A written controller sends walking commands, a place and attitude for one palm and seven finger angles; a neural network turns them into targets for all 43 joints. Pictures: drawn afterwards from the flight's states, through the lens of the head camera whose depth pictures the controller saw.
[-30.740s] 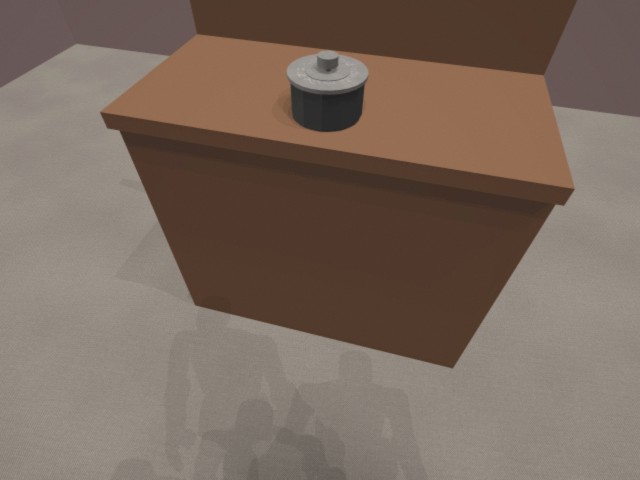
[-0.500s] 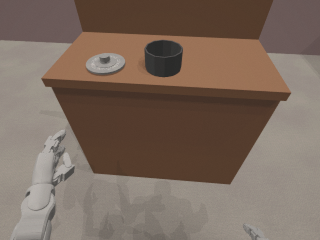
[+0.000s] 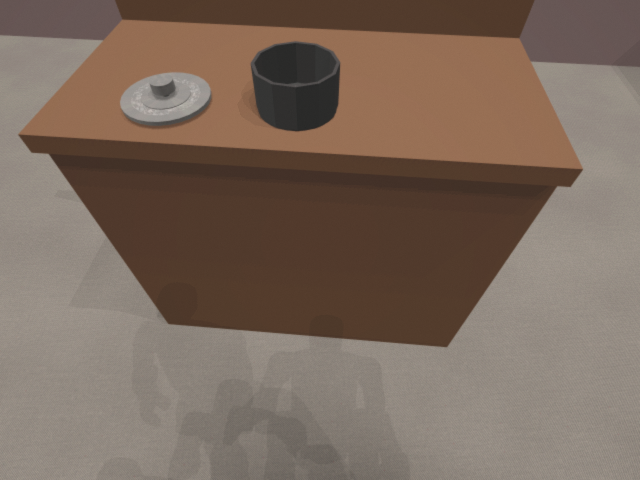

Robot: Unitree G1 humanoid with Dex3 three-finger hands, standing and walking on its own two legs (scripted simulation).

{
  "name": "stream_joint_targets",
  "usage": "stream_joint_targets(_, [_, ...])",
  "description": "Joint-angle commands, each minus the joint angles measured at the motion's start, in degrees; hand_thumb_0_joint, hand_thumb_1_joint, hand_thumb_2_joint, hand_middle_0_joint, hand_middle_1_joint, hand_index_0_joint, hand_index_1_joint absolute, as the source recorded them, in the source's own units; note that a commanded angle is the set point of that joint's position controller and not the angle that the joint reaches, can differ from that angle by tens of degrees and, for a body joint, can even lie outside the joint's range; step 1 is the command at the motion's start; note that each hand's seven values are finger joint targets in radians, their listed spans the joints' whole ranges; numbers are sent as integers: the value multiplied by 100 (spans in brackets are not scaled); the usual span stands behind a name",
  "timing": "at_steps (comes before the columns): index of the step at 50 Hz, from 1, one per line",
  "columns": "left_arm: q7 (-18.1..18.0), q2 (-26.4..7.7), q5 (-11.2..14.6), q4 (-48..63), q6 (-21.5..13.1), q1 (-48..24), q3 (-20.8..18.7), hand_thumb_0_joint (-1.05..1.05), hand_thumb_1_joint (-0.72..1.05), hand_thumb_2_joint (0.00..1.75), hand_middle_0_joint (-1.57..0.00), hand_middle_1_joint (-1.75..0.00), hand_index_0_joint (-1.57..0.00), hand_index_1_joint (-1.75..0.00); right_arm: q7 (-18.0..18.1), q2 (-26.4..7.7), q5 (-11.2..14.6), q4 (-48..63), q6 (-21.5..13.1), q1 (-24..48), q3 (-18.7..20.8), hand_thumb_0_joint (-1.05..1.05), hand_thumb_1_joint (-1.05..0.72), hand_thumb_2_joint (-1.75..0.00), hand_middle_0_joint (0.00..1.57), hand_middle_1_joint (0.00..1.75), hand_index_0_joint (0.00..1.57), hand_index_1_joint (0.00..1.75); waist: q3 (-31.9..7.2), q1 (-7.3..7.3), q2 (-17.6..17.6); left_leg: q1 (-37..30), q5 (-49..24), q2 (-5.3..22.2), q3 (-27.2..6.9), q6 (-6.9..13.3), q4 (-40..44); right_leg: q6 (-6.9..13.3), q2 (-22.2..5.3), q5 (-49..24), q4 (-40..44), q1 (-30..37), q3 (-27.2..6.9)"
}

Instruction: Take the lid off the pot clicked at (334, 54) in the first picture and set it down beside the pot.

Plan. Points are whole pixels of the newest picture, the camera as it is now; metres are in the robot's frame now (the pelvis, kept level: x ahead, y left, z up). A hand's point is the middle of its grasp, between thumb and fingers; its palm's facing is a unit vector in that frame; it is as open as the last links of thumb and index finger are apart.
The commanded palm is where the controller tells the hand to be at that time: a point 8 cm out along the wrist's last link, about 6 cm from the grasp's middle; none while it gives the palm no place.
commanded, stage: stop stepping back and stand still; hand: left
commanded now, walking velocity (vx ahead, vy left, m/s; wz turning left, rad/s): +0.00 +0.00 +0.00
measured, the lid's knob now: (162, 84) +0.73 +0.31 +0.09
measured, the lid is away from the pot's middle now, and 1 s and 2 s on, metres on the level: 0.24 0.24 0.24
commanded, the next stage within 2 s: let the arm hang, fingers relaxed in 0.32 s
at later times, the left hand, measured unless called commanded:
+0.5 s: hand out of the picture +0.06 +0.17 -0.17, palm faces +0.05 -0.98 -0.19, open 7.3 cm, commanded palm none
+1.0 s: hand out of the picture +0.05 +0.18 -0.17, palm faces +0.05 -0.98 -0.20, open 7.3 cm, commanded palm none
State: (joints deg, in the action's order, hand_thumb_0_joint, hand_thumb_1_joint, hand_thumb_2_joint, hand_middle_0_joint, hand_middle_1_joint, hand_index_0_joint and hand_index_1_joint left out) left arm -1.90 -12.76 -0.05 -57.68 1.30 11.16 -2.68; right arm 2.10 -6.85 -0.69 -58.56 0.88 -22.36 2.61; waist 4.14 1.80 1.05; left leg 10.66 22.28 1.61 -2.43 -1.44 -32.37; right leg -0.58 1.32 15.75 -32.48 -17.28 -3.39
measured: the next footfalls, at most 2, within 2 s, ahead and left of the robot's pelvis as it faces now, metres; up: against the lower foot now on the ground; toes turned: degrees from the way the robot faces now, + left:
none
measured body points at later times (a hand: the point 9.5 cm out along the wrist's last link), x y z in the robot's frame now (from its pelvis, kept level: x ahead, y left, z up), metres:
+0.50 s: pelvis +0.01 +0.00 +0.00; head +0.04 +0.00 +0.45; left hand +0.06 +0.23 -0.16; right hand +0.01 -0.23 -0.15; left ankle -0.05 +0.14 -0.73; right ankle +0.02 -0.13 -0.73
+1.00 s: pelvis +0.02 +0.00 +0.00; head +0.04 +0.01 +0.45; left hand +0.05 +0.23 -0.16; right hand -0.01 -0.21 -0.15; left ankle -0.05 +0.14 -0.73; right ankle +0.02 -0.13 -0.73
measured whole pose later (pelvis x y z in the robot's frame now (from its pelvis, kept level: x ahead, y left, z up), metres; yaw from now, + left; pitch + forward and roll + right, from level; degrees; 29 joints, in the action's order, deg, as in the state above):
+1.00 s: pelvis +0.02 +0.00 +0.00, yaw +0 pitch +0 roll -1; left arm -2.2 -8.9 -0.3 -61.2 0.7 12.7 -2.9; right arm 2.9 -5.6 -0.6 -61.1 0.0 -19.0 2.8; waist 3.4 0.8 0.2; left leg 7.0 22.0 1.8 -2.0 -1.1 -29.0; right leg -0.9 1.4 15.5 -29.3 -13.8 -3.6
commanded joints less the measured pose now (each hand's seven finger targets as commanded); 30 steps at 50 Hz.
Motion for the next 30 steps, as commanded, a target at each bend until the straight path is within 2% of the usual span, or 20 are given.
stream_joint_targets(1, [-9, -362, -10, 172, -120, 137, -63, 0, 90, 90, -20, -30, -20, -30, 22, -546, 1, 167, -108, -445, 142, 0, -90, -90, 20, 30, 20, 30, -268, -52, -163, 402, -1248, 276, -91, 389, 652, 398, -422, -1229, 541, 681, -313])
stream_joint_targets(2, [-13, -345, -10, 148, -127, 130, -70, 0, 90, 90, -20, -30, -20, -30, 28, -550, 3, 152, -111, -442, 143, 0, -90, -90, 20, 30, 20, 30, -286, -49, -225, 377, -1315, 285, -85, 379, 652, 388, -411, -1314, 540, 715, -295])
stream_joint_targets(5, [-23, -298, -19, 95, -149, 176, -87, 0, 90, 90, -20, -30, -20, -30, 36, -520, 9, 98, -134, -364, 148, 0, -90, -90, 20, 30, 20, 30, -313, -52, -111, 209, -1627, 313, -41, 375, 660, 385, -404, -1647, 458, 711, -270])
stream_joint_targets(7, [-32, -291, -19, 63, -174, 218, -105, 0, 90, 90, -20, -30, -20, -30, 46, -513, 25, 81, -144, -332, 156, 0, -90, -90, 20, 30, 20, 30, -418, -50, -193, 97, -1918, 293, 17, 338, 566, 387, -438, -1995, 416, 822, -264])
stream_joint_targets(10, [-42, -234, -35, 16, -161, 221, -110, 0, 90, 90, -20, -30, -20, -30, 52, -452, 19, 39, -117, -230, 158, 0, -90, -90, 20, 30, 20, 30, -151, -35, -272, 128, -1598, 239, 61, 318, 563, 398, -457, -1786, 580, 631, -362])
stream_joint_targets(11, [-43, -215, -34, -3, -166, 218, -114, 0, 90, 90, -20, -30, -20, -30, 55, -459, 17, 25, -124, -223, 153, 0, -90, -90, 20, 30, 20, 30, -150, -33, -258, 87, -1682, 245, 58, 321, 564, 407, -459, -1868, 562, 628, -361])
stream_joint_targets(12, [-43, -191, -38, 6, -171, 247, -138, 0, 90, 90, -20, -30, -20, -30, 59, -454, 12, 34, -131, -221, 159, 0, -90, -90, 20, 30, 20, 30, -243, -37, -163, 41, -1744, 261, 67, 321, 563, 407, -461, -1917, 541, 679, -326])
stream_joint_targets(14, [-34, -211, -41, 5, -158, 236, -145, 0, 90, 90, -20, -30, -20, -30, 64, -455, 5, 44, -125, -172, 158, 0, -90, -90, 20, 30, 20, 30, -190, -42, 99, 40, -1688, 301, 35, 338, 620, 404, -418, -1767, 528, 610, -300])
stream_joint_targets(16, [-20, -219, -39, 0, -161, 238, -146, 0, 90, 90, -20, -30, -20, -30, 65, -491, 3, 59, -129, -147, 161, 0, -90, -90, 20, 30, 20, 30, -240, -62, -35, 89, -1649, 300, 38, 335, 622, 397, -415, -1772, 540, 715, -297])
stream_joint_targets(18, [-26, -196, -48, 1, -152, 227, -137, 0, 90, 90, -20, -30, -20, -30, 70, -477, 6, 76, -124, -123, 162, 0, -90, -90, 20, 30, 20, 30, -107, -53, 79, 106, -1568, 308, 17, 336, 672, 400, -402, -1654, 567, 603, -280])
stream_joint_targets(22, [-5, -203, -32, -8, -154, 250, -133, 0, 90, 90, -20, -30, -20, -30, 77, -565, 2, 84, -147, -120, 152, 0, -90, -90, 20, 30, 20, 30, -276, -76, 91, 41, -1771, 350, -11, 351, 700, 382, -389, -1775, 506, 734, -218])
stream_joint_targets(24, [-5, -197, -36, -10, -146, 250, -132, 0, 90, 90, -20, -30, -20, -30, 83, -550, 3, 60, -146, -132, 152, 0, -90, -90, 20, 30, 20, 30, -197, -69, 195, 56, -1745, 372, -39, 362, 757, 379, -365, -1697, 501, 682, -198])
stream_joint_targets(28, [-17, -203, -39, -49, -158, 309, -124, 0, 90, 90, -20, -30, -20, -30, 82, -520, 22, 50, -140, -170, 154, 0, -90, -90, 20, 30, 20, 30, -236, -66, -77, 63, -1661, 309, -2, 339, 683, 382, -418, -1758, 583, 769, -232])
stream_joint_targets(30, [-17, -190, -27, -62, -157, 318, -117, 0, 90, 90, -20, -30, -20, -30, 83, -517, 17, 16, -141, -186, 142, 0, -90, -90, 20, 30, 20, 30, -206, -71, -30, 78, -1653, 304, -8, 344, 691, 383, -436, -1776, 605, 765, -249])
